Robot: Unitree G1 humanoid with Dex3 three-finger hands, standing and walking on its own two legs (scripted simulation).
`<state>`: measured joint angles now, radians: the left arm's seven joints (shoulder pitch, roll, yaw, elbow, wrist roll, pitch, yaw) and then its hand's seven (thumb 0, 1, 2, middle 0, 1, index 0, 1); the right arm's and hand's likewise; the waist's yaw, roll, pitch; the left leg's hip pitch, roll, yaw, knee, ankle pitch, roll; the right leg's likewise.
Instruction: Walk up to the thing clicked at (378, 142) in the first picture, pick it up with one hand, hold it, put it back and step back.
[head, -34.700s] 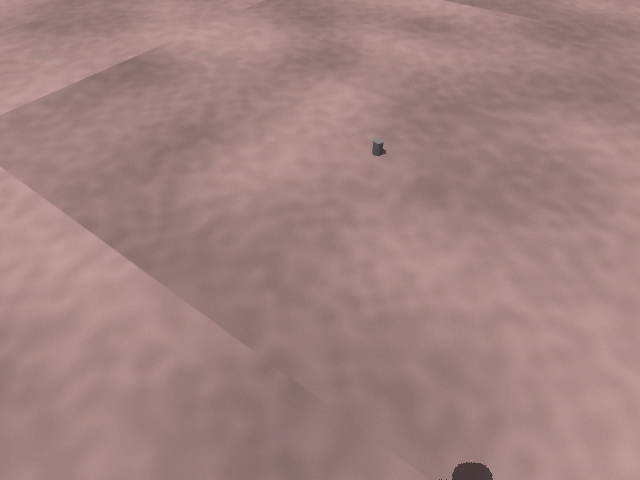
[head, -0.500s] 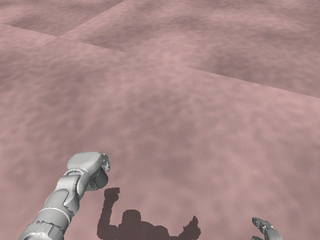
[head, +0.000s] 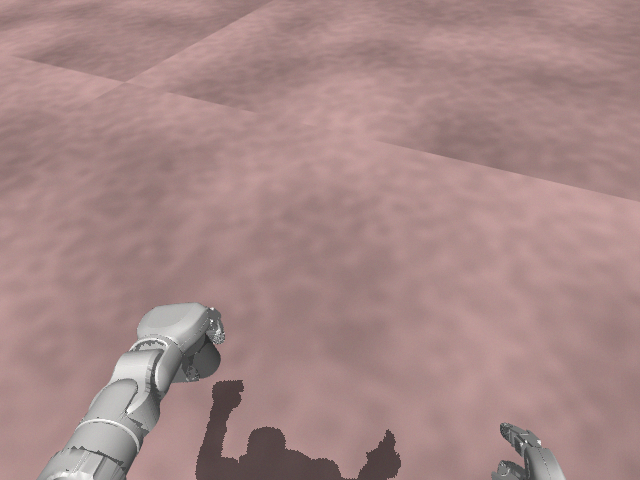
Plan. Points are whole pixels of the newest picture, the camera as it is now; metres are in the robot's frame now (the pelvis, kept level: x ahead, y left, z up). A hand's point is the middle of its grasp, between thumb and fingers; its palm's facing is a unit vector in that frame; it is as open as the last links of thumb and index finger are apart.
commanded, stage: hold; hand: left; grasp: from above
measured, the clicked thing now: (196, 351) +0.31 +0.22 -0.05
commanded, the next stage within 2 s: crouch in 0.42 s
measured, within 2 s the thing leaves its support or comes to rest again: neither
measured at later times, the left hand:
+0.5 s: hand (186, 355) +0.30 +0.22 -0.03, palm faces -0.44 -0.07 -0.89, open 7.7 cm
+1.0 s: hand (206, 378) +0.31 +0.23 -0.13, palm faces -0.44 +0.01 -0.90, open 7.7 cm
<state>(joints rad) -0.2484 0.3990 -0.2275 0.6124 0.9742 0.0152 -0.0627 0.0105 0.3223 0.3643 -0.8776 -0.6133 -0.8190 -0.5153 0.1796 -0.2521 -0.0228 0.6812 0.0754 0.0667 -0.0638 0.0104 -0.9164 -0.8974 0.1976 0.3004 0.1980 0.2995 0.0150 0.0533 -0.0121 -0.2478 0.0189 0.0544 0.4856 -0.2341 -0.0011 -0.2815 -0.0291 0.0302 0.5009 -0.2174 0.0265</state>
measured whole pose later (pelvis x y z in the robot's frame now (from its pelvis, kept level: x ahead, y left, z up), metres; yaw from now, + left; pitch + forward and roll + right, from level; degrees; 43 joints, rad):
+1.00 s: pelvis -0.01 +0.00 -0.04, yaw +2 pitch +12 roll +0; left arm -0.45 0.36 -0.20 1.04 1.13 -0.06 0.26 -0.01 0.32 0.37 -0.89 -0.60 -0.82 -0.52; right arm 0.21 -0.26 -0.06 0.71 0.02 0.05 -0.02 0.01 -0.91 -0.90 0.20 0.30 0.20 0.30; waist -0.05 0.00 -0.08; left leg -0.70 0.03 0.02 0.87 -0.37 -0.01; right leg -0.70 -0.03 0.00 0.85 -0.35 0.03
